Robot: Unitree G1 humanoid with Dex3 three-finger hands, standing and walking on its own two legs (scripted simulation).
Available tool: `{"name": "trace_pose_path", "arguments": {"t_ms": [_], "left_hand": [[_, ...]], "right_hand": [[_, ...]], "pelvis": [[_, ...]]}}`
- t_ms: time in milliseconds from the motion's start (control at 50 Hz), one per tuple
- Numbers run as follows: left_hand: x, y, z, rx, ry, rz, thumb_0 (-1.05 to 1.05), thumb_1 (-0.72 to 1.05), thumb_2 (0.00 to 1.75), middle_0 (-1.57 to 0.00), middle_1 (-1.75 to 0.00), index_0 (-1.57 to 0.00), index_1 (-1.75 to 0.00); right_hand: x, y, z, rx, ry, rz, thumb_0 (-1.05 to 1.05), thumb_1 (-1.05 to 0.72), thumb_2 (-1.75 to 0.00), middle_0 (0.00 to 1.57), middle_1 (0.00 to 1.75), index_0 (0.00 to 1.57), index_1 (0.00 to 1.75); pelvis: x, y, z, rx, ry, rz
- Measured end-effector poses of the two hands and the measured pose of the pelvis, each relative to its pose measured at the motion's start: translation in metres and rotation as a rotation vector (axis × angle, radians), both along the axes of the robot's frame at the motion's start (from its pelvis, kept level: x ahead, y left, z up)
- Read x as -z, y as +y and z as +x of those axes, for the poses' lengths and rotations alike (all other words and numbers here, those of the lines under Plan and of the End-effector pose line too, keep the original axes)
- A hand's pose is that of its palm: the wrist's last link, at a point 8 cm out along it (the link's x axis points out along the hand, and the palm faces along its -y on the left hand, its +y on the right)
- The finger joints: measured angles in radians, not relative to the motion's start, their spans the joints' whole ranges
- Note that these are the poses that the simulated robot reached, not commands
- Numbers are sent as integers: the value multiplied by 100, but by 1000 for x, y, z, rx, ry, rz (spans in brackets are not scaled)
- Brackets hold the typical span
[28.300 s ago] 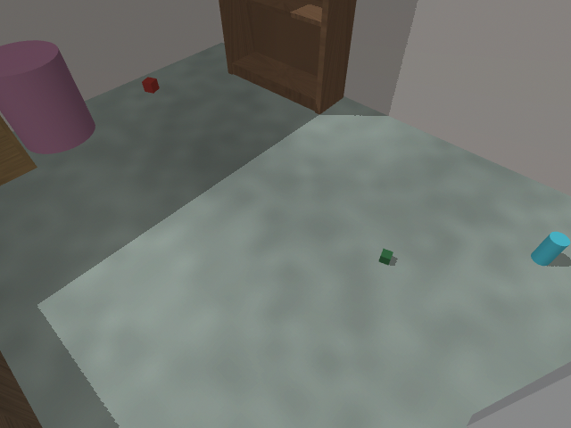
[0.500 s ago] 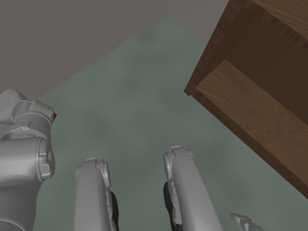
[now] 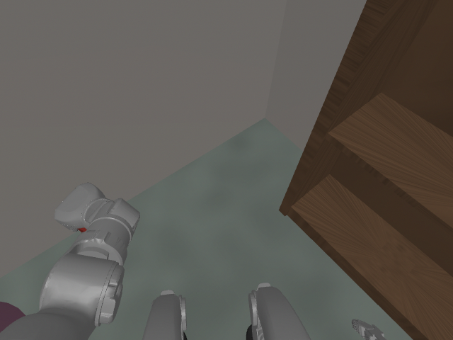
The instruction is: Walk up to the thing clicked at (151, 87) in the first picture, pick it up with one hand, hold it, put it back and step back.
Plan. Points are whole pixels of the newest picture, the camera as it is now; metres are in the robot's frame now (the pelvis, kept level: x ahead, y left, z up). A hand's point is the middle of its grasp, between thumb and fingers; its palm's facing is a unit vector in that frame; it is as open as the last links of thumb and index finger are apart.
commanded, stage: lift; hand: left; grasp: from above
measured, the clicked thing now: (104, 224) +0.38 +0.25 -0.11
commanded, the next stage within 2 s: hold in 0.54 s
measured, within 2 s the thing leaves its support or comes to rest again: neither
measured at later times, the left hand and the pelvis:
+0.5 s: hand (79, 199) +0.37 +0.24 +0.04, palm faces -0.22 -0.37 -0.90, open 9.8 cm; pelvis +0.03 +0.00 +0.09, yaw +1 degrees
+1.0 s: hand (64, 186) +0.37 +0.25 +0.07, palm faces -0.18 -0.38 -0.91, open 9.8 cm; pelvis +0.05 +0.02 +0.12, yaw +0 degrees
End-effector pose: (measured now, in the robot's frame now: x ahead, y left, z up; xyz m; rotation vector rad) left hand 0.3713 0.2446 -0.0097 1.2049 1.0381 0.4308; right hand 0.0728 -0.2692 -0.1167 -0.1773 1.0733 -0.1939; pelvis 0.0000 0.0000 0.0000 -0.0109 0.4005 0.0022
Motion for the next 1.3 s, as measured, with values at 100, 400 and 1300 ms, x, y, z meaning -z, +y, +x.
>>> {"name": "trace_pose_path", "arguments": {"t_ms": [100, 400, 1300], "left_hand": [[-26, -5, 1, -24, 13, -2, -3, 4, 44, -76, -42, -75, -43], [-83, -8, 2, -68, -2, -25, -3, 6, 43, -74, -46, -72, -46], [-151, 7, 13, -87, -37, -39, -3, 9, 38, -74, -43, -73, -43]], "right_hand": [[-27, -2, 9, -8, -2, -3, 1, -89, -90, 20, 29, 20, 30], [-73, 9, 17, -25, 40, 46, 1, -88, -89, 20, 29, 20, 30], [-129, 34, 98, -125, -88, 90, 1, -89, -90, 20, 29, 20, 30]], "pelvis": [[-26, -1, 11, -7, -38, -1], [-79, 3, 28, -8, -125, 8], [-127, 16, 63, -8, -256, 19]]}}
